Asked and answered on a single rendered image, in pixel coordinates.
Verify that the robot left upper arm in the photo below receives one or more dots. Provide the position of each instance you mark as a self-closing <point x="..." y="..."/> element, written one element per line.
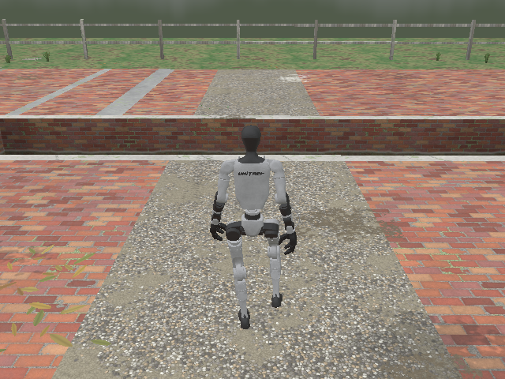
<point x="226" y="168"/>

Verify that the robot left forearm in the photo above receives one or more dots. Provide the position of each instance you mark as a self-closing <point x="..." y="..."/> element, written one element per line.
<point x="217" y="211"/>

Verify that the robot shin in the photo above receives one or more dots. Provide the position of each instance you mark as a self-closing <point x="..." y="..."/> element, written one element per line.
<point x="275" y="271"/>
<point x="241" y="292"/>

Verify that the robot right forearm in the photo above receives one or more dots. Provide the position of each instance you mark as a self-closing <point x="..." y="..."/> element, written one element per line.
<point x="287" y="218"/>

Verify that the robot left shin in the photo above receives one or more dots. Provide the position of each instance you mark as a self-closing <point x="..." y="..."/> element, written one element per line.
<point x="241" y="292"/>

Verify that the right robot hand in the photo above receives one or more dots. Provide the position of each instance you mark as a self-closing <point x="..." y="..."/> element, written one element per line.
<point x="293" y="242"/>

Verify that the robot right upper arm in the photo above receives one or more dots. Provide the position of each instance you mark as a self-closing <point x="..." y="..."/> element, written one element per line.
<point x="279" y="180"/>

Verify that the robot right shin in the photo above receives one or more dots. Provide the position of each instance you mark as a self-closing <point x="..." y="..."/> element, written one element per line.
<point x="275" y="271"/>

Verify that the left robot hand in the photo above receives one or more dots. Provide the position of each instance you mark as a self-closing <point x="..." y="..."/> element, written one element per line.
<point x="215" y="228"/>

